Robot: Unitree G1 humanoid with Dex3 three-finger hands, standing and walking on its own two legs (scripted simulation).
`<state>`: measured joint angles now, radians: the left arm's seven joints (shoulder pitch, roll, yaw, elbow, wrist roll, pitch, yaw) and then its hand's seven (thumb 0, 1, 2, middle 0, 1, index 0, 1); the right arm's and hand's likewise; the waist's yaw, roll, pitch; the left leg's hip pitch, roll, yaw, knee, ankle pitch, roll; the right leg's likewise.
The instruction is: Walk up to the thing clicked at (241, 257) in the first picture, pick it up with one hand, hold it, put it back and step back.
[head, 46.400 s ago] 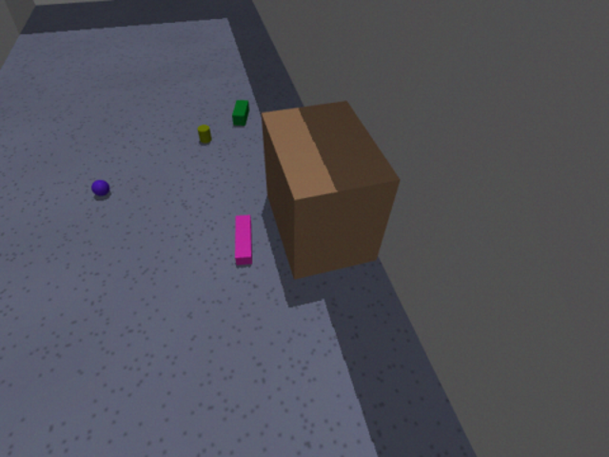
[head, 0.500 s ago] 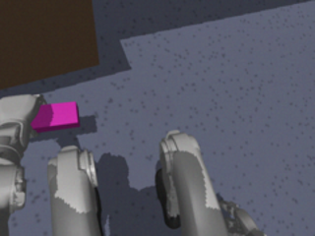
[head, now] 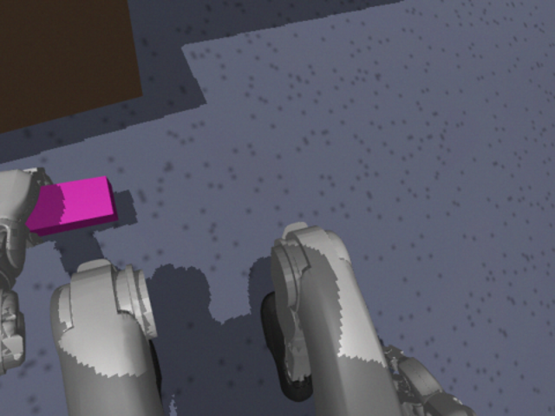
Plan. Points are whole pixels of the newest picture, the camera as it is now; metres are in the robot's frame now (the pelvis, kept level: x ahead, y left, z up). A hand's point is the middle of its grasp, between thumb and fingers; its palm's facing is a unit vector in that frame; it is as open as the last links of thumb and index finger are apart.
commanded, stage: rest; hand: left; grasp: from above
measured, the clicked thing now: (32, 213) +0.41 +0.28 -0.23
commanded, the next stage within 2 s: open in 1.16 s
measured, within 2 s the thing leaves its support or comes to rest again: rests again in 0.96 s
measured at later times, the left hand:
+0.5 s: hand (28, 221) +0.40 +0.29 -0.24, palm faces -0.45 -0.12 -0.88, open 9.2 cm
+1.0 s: hand (29, 219) +0.40 +0.29 -0.25, palm faces -0.44 -0.12 -0.89, open 9.2 cm
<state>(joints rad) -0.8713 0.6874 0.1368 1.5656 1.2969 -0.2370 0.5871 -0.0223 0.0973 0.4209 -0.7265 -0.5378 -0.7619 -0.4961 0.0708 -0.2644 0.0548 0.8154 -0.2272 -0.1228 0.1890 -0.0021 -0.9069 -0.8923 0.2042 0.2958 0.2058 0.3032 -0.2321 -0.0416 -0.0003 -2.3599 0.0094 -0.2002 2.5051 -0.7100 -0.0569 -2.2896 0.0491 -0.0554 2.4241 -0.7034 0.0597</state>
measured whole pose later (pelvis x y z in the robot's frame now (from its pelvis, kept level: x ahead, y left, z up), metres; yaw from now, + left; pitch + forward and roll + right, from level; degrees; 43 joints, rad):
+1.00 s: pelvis +0.00 +0.01 -0.01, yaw -4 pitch +27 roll -12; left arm -0.89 0.82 0.16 1.73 1.30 -0.23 0.73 -0.02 0.09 0.38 -0.78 -0.49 -0.81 -0.45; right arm 0.04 -0.31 0.16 0.82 -0.31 -0.24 0.31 0.00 -0.91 -0.90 0.20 0.30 0.20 0.30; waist -0.30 -0.10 0.09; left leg -2.35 0.01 -0.27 2.59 -0.73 -0.04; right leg -2.25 0.07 -0.11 2.44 -0.70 0.08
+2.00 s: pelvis -0.01 +0.01 -0.01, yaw -5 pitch +25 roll -14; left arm -0.89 0.86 0.12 1.72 1.26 -0.26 0.70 0.00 -0.51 1.06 -0.12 -0.99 -0.09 -1.03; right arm 0.04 -0.33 0.20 0.80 -0.31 -0.31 0.35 0.00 -0.90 -0.90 0.20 0.30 0.20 0.30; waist -0.30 -0.11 0.14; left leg -2.33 0.01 -0.29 2.60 -0.73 -0.04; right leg -2.21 0.08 -0.13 2.42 -0.69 0.08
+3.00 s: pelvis -0.02 +0.00 +0.06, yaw +3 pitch +31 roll -6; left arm -0.88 0.62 -0.02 1.40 1.18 -0.20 0.32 0.00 -0.49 1.02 -0.09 -1.03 -0.08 -1.04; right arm 0.11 -0.31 0.04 0.72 -0.12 -0.08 0.17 0.00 -0.90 -0.90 0.20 0.30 0.20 0.30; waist -0.18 0.00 -0.10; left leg -2.22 0.01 -0.15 2.30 -0.63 -0.03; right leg -2.15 0.02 -0.04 2.24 -0.64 0.04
